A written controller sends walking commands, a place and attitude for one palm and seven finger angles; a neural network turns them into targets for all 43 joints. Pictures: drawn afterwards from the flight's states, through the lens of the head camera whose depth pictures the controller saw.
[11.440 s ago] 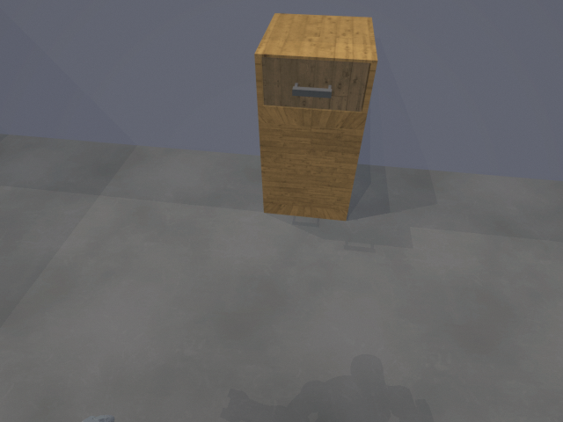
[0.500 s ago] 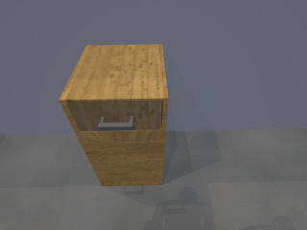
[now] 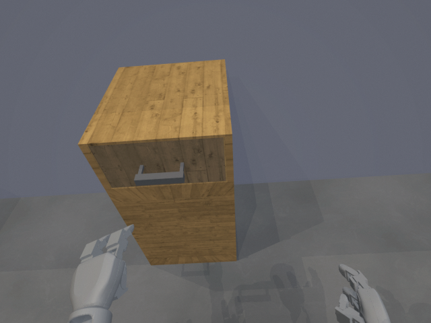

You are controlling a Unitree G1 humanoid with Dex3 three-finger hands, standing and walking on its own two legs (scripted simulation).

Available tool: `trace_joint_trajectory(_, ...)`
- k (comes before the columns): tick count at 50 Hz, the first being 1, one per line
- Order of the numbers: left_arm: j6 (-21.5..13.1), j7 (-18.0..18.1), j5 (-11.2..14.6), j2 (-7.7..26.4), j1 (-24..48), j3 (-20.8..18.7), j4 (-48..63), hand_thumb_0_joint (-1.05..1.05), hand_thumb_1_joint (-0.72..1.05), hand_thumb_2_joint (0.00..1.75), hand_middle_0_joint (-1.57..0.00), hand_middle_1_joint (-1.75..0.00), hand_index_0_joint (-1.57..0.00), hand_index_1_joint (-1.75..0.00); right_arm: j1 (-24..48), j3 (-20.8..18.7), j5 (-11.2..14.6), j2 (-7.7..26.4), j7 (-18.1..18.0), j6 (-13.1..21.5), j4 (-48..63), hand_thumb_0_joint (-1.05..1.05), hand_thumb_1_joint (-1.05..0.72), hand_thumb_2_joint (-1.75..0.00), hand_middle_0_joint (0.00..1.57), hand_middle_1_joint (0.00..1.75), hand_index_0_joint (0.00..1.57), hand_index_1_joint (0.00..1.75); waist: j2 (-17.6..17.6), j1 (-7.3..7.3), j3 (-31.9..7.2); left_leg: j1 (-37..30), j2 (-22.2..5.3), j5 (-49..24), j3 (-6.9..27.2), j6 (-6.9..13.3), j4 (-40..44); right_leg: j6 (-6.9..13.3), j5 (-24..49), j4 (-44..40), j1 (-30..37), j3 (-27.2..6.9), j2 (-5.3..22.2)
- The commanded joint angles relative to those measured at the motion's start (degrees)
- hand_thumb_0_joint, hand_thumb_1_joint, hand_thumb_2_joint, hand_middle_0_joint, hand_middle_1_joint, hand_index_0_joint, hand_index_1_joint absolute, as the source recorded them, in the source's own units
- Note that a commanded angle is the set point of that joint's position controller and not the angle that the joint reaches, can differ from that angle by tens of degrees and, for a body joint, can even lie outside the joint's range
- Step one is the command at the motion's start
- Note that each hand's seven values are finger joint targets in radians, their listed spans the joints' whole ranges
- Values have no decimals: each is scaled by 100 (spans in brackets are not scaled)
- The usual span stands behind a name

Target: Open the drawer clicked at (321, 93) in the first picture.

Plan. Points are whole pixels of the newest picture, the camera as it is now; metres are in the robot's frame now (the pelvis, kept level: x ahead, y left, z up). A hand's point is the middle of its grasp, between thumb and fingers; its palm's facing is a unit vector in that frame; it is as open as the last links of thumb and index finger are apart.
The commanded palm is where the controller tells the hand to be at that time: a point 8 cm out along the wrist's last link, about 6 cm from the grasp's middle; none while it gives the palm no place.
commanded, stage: raise the hand with hooked fingers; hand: left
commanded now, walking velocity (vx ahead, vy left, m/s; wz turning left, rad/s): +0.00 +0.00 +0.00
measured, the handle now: (160, 172) +0.52 +0.19 -0.06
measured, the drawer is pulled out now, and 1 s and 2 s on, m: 0.00 0.00 0.00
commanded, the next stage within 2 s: move the hooked fingers above the handle in 1.60 s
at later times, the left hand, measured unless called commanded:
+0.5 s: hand (110, 262) +0.24 +0.22 +0.00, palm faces -0.01 -0.12 -0.99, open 10.8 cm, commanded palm +0.21 +0.23 +0.06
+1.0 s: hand (92, 218) +0.30 +0.25 +0.07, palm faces +0.06 -0.09 -0.99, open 13.5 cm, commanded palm +0.28 +0.25 +0.13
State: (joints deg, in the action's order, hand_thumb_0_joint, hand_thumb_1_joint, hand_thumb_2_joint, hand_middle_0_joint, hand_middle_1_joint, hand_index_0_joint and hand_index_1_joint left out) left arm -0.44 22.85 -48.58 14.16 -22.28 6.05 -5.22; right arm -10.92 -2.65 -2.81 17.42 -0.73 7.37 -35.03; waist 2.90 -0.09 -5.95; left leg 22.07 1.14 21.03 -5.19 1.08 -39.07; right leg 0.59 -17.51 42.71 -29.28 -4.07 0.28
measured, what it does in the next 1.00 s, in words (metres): stands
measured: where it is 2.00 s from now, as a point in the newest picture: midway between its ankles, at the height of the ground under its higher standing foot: outside the picture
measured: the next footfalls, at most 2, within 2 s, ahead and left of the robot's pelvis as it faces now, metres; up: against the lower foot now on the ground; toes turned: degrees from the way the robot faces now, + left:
none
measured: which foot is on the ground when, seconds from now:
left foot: down 0.00-1.00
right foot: down 0.00-1.00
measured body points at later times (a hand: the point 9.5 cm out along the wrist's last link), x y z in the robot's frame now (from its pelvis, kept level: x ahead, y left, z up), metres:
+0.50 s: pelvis +0.04 -0.02 -0.01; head +0.07 -0.05 +0.44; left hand +0.23 +0.22 +0.06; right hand +0.26 -0.19 -0.11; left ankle -0.01 +0.11 -0.72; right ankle +0.05 -0.12 -0.72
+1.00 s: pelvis +0.03 +0.01 +0.01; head +0.05 -0.02 +0.46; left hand +0.29 +0.25 +0.12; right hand +0.25 -0.21 -0.08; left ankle -0.01 +0.11 -0.72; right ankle +0.05 -0.12 -0.72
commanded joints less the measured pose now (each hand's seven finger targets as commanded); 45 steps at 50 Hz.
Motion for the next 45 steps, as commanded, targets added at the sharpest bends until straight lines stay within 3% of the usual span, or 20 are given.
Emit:
trace_joint_trajectory(1,-348,358,-1187,604,-1635,-433,420,0,53,74,-23,-54,-23,-54,1254,-61,20,228,373,-597,1501,0,-90,-90,20,30,20,30,-1490,-840,21,1019,246,-655,303,-80,412,454,16,-783,699,-418,-143)
trace_joint_trajectory(4,-395,762,-1628,928,-768,-700,1159,0,46,71,-23,-58,-23,-58,1281,-99,-76,143,439,-835,1584,0,-90,-90,20,30,20,30,-547,-841,-594,756,233,-1037,340,-61,94,509,663,-336,454,-543,-209)
trace_joint_trajectory(6,-471,999,-1828,1083,-155,-808,1566,0,41,69,-24,-62,-24,-62,1149,-156,-118,111,466,-833,1543,0,-90,-90,20,30,20,30,-230,-688,-1286,350,183,-1449,447,-61,-323,520,1023,-21,-7,-704,-228)
trace_joint_trajectory(7,-511,1093,-1902,1155,139,-821,1818,0,39,68,-24,-63,-24,-63,1153,-172,-154,115,470,-827,1534,0,-90,-90,20,30,20,30,-30,-592,-1499,154,169,-1563,497,-62,-520,511,1077,78,-237,-752,-214)
trace_joint_trajectory(8,-545,1155,-1953,1343,634,-900,2178,0,36,67,-24,-64,-24,-64,1111,-182,-220,126,453,-852,1483,0,-90,-90,20,30,20,30,-59,-476,-1569,57,189,-1509,615,-60,-725,491,888,116,-514,-845,-198)
trace_joint_trajectory(12,-549,1035,-1592,1277,1057,-713,2210,0,27,63,-25,-70,-25,-70,1194,-154,-228,164,363,-829,1458,0,-90,-90,20,30,20,30,65,-134,-1451,37,194,-1136,622,58,-1000,387,594,36,-866,-642,-153)
trace_joint_trajectory(14,-348,819,-1348,1093,1076,-510,2024,0,22,61,-25,-74,-25,-74,1183,-112,-197,164,314,-841,1409,0,-90,-90,20,30,20,30,-198,-13,-1173,185,175,-1018,607,95,-866,318,629,-104,-664,-446,-177)
trace_joint_trajectory(16,-83,519,-1231,1118,788,-472,1816,0,18,59,-25,-76,-25,-76,1192,-52,-139,123,256,-896,1408,0,-90,-90,20,30,20,30,-468,-132,-1119,396,158,-1033,520,107,-565,259,949,-240,49,-237,-172)
trace_joint_trajectory(18,161,176,-1076,1158,408,-529,1612,0,13,57,-25,-80,-25,-80,1231,33,-54,101,190,-925,1434,0,-90,-90,20,30,20,30,-785,-264,-1033,516,169,-1103,479,102,-297,226,1298,-412,637,-266,-175)
trace_joint_trajectory(19,210,-6,-1036,1228,437,-491,1419,0,11,56,-26,-81,-26,-81,1294,112,4,54,162,-955,1375,0,-90,-90,20,30,20,30,-1037,-286,-706,647,149,-756,499,74,-84,190,964,-564,685,-286,-134)
trace_joint_trajectory(20,208,-126,-1054,1312,419,-568,1466,0,8,55,-26,-82,-26,-82,1265,117,20,63,141,-949,1385,0,-90,-90,20,30,20,30,-960,-355,-614,601,139,-785,454,73,35,192,918,-653,806,-291,-126)
trace_joint_trajectory(21,186,-200,-1078,1426,373,-655,1584,0,6,54,-26,-84,-26,-84,1219,133,23,53,130,-920,1376,0,-90,-90,20,30,20,30,-639,-452,-745,463,135,-1044,415,72,104,219,1209,-629,1036,-248,-113)
trace_joint_trajectory(23,91,-240,-1109,1707,290,-1011,1748,0,1,52,-26,-87,-26,-87,1176,146,-21,51,116,-858,1314,0,-90,-90,20,30,20,30,-554,-571,-1000,338,128,-1566,418,60,176,243,1964,-551,1474,-301,-113)
trace_joint_trajectory(26,-126,-176,-1050,1634,254,-1106,1755,0,-6,49,-27,-92,-27,-92,1034,88,-27,39,127,-795,1191,0,-90,-90,20,30,20,30,-512,-535,-1033,273,114,-1823,425,34,284,220,2532,-535,1654,-267,-63)
trace_joint_trajectory(28,-175,-62,-1049,1716,533,-1231,1950,0,-10,47,-27,-94,-27,-94,1020,8,-50,88,131,-796,1138,0,-90,-90,20,30,20,30,-386,-513,-1112,123,107,-1921,433,39,306,236,2485,-574,1611,-236,-76)
trace_joint_trajectory(32,-141,51,-942,1576,1032,-1079,1898,0,-20,43,-28,-100,-28,-100,900,-127,14,159,111,-796,1039,0,-90,-90,20,30,20,30,-322,-349,-1185,-104,72,-1962,412,42,359,218,2249,-621,1393,-7,-63)
trace_joint_trajectory(34,-76,22,-903,1614,1289,-1032,1922,0,-24,41,-28,-103,-28,-103,897,-158,38,202,94,-789,1014,0,-90,-90,20,30,20,30,-297,-345,-1218,-231,58,-2031,421,49,412,216,2112,-655,1403,65,-62)
trace_joint_trajectory(38,130,-231,-854,1705,1713,-940,1744,0,-34,37,-29,-110,-29,-110,975,-168,119,255,42,-834,971,0,-90,-90,20,30,20,30,-361,-373,-1088,-404,19,-2100,427,57,600,207,1917,-805,1439,163,-76)
trace_joint_trajectory(42,242,-531,-863,1815,2152,-848,1744,0,-43,33,-29,-115,-29,-115,989,-133,177,234,21,-878,942,0,-90,-90,20,30,20,30,-115,-429,-947,-665,-28,-2327,431,22,835,225,1837,-944,1542,285,-68)
trace_joint_trajectory(45,363,-759,-823,1899,2521,-875,1459,0,-50,30,-30,-120,-30,-120,986,-71,235,225,-3,-946,953,0,-90,-90,20,30,20,30,-292,-431,-639,-622,-17,-2113,408,12,1043,216,1651,-1130,1638,324,-87)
